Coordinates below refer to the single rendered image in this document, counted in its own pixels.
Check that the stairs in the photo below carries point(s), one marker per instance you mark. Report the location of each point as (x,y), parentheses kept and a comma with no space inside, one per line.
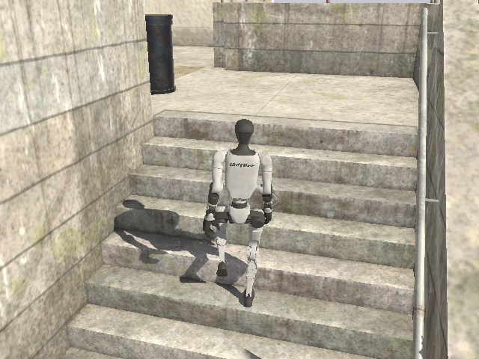
(334,277)

